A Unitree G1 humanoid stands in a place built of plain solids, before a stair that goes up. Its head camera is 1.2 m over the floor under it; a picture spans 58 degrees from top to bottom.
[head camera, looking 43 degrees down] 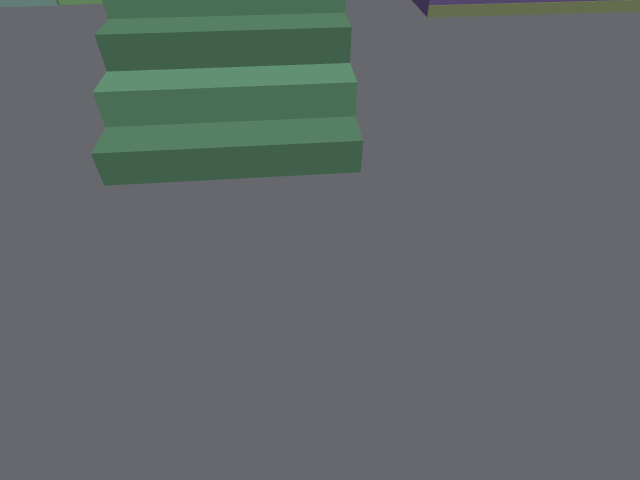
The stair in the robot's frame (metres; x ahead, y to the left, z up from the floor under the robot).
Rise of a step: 0.17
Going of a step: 0.24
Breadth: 1.22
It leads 5 degrees to the left of straight ahead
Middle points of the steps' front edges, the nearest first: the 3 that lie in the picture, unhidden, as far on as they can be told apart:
1.72 0.41 0.17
1.95 0.43 0.35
2.19 0.45 0.52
